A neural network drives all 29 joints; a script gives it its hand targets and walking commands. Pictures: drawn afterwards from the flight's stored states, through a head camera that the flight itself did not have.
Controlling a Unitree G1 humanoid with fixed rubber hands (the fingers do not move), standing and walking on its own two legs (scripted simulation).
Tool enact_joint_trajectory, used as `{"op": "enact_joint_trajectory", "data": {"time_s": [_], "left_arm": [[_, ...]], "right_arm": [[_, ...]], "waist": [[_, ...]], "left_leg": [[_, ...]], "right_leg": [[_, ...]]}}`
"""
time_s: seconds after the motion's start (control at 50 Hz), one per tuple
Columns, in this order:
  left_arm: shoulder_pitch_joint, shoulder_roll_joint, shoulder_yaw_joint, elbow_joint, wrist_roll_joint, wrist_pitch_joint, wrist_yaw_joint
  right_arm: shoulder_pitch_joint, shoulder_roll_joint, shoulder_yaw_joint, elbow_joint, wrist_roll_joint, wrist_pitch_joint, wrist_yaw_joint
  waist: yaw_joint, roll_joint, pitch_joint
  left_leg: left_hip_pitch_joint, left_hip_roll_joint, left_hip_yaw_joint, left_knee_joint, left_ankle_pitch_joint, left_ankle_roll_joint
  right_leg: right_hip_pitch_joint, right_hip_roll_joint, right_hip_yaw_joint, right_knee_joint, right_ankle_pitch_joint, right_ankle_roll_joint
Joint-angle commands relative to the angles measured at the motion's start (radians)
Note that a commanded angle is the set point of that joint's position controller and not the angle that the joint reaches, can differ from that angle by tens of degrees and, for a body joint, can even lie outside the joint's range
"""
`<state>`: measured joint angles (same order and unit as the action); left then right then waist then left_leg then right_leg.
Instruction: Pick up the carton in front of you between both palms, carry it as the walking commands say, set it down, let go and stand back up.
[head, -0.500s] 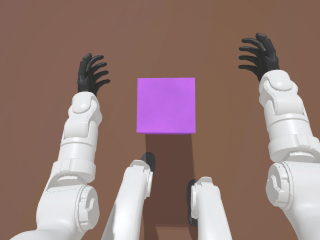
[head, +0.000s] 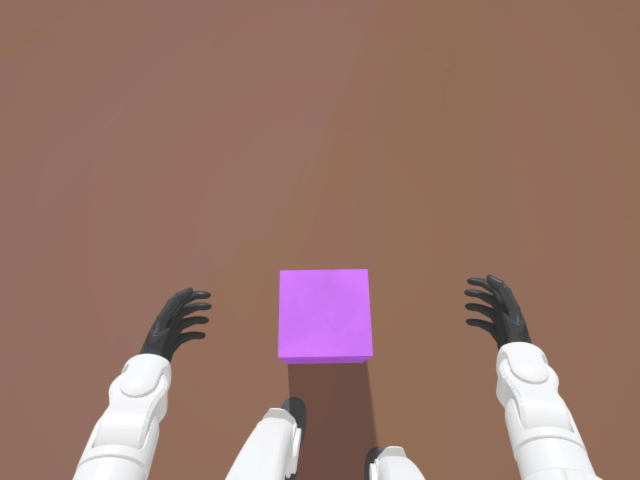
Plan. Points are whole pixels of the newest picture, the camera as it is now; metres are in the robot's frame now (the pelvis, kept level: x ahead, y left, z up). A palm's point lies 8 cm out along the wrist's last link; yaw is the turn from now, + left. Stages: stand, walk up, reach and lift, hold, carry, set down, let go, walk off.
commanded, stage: let go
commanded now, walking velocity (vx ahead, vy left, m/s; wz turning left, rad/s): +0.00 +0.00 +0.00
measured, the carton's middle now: (324, 320) +0.40 +0.04 -0.60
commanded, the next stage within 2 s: stand in 0.84 s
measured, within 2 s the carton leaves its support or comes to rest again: neither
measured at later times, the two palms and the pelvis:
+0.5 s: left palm (143, 422) +0.19 +0.21 -0.02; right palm (613, 470) +0.20 -0.26 -0.02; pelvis +0.03 -0.03 +0.05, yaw +1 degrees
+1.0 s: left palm (101, 430) +0.17 +0.26 -0.04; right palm out of the picture +0.19 -0.28 -0.03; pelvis +0.04 -0.01 +0.04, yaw +1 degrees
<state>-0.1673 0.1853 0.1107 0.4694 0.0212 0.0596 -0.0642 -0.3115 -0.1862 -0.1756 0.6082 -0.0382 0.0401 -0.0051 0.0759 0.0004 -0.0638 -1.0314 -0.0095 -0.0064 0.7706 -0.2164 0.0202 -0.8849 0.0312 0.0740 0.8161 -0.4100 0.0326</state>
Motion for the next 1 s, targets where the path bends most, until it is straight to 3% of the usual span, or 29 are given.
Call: {"op": "enact_joint_trajectory", "data": {"time_s": [0.0, 0.12, 0.24, 0.32, 0.4, 0.58, 0.64, 0.66, 0.76, 0.82, 0.84, 0.9, 0.98], "left_arm": [[0.108, 0.063, -0.013, -0.114, -0.015, -0.034, 0.001], [0.298, 0.075, -0.044, -0.163, -0.032, -0.064, 0.013], [0.376, 0.105, -0.054, -0.18, -0.042, -0.064, 0.008], [0.381, 0.119, -0.055, -0.167, -0.037, -0.042, 0.002], [0.374, 0.136, -0.046, -0.157, -0.025, -0.006, 0.0], [0.388, 0.141, -0.028, -0.148, 0.005, 0.051, 0.001], [0.389, 0.138, -0.031, -0.155, 0.003, 0.055, 0.001], [0.362, 0.164, -0.029, -0.186, 0.015, 0.105, 0.025], [0.384, 0.144, -0.045, -0.174, -0.003, 0.128, 0.053], [0.383, 0.142, -0.048, -0.181, -0.005, 0.135, 0.057], [0.369, 0.24, -0.014, -0.045, 0.001, 0.069, 0.089], [0.383, 0.231, -0.026, -0.008, 0.026, 0.004, 0.093], [0.383, 0.238, -0.027, 0.048, 0.022, -0.029, 0.082]], "right_arm": [[0.054, -0.094, -0.006, -0.096, 0.007, -0.038, 0.013], [0.254, -0.097, 0.018, -0.139, 0.003, -0.072, 0.027], [0.391, -0.098, 0.051, -0.185, 0.004, -0.07, 0.039], [0.451, -0.091, 0.081, -0.205, 0.017, -0.047, 0.047], [0.467, -0.082, 0.107, -0.236, 0.03, -0.014, 0.059], [0.462, -0.096, 0.116, -0.274, 0.032, 0.039, 0.071], [0.474, -0.101, 0.11, -0.272, 0.028, 0.046, 0.069], [0.533, -0.095, 0.101, -0.214, 0.039, 0.022, 0.05], [0.509, -0.113, 0.119, -0.242, 0.039, 0.02, 0.033], [0.511, -0.114, 0.115, -0.24, 0.037, 0.025, 0.031], [0.499, -0.243, 0.086, -0.087, -0.026, 0.009, 0.001], [0.487, -0.226, 0.087, -0.044, -0.02, -0.019, -0.008], [0.456, -0.236, 0.089, 0.011, -0.009, -0.039, -0.002]], "waist": [[-0.002, 0.025, -0.505], [-0.019, 0.035, -0.36], [-0.051, -0.026, -0.164], [-0.071, -0.061, -0.025], [-0.069, -0.058, 0.069], [-0.053, -0.029, 0.127], [-0.06, -0.032, 0.109], [-0.078, 0.005, 0.047], [-0.069, -0.036, 0.036], [-0.068, -0.032, 0.047], [-0.056, -0.129, 0.054], [-0.078, -0.058, 0.078], [-0.077, 0.001, 0.047]], "left_leg": [[0.906, 0.009, -0.052, -0.039, 0.444, -0.033], [1.039, 0.007, -0.062, -0.153, 0.496, -0.045], [1.055, -0.019, -0.021, -0.285, 0.351, -0.046], [1.121, -0.039, 0.001, -0.321, 0.26, -0.042], [1.198, -0.051, 0.011, -0.321, 0.224, -0.041], [1.256, -0.058, 0.016, -0.315, 0.261, -0.042], [1.264, -0.056, 0.013, -0.318, 0.295, -0.04], [1.203, -0.066, 0.02, -0.289, 0.284, -0.046], [1.142, -0.066, 0.008, -0.287, 0.309, -0.037], [1.137, -0.062, 0.005, -0.291, 0.316, -0.035], [0.932, 0.052, -0.02, -0.265, 0.244, -0.031], [0.858, 0.049, -0.031, -0.297, 0.036, -0.02], [0.86, 0.071, -0.067, -0.302, 0.084, -0.005]], "right_leg": [[-0.038, 0.039, -0.081, -0.173, 0.167, -0.018], [0.177, 0.034, -0.074, -0.295, 0.215, -0.025], [0.414, 0.014, -0.059, -0.417, 0.259, -0.024], [0.431, -0.018, -0.044, -0.493, 0.216, -0.03], [0.4, -0.048, -0.029, -0.542, 0.163, -0.043], [0.439, -0.047, -0.028, -0.542, 0.216, -0.042], [0.468, -0.033, -0.033, -0.524, 0.273, -0.035], [0.548, -0.015, -0.034, -0.473, 0.38, -0.025], [0.572, 0.0, -0.036, -0.438, 0.424, -0.01], [0.558, 0.003, -0.037, -0.442, 0.405, -0.013], [0.584, -0.063, -0.013, -0.422, 0.245, 0.005], [0.605, -0.069, 0.029, -0.439, 0.123, -0.018], [0.632, -0.07, 0.025, -0.408, 0.187, -0.024]]}}
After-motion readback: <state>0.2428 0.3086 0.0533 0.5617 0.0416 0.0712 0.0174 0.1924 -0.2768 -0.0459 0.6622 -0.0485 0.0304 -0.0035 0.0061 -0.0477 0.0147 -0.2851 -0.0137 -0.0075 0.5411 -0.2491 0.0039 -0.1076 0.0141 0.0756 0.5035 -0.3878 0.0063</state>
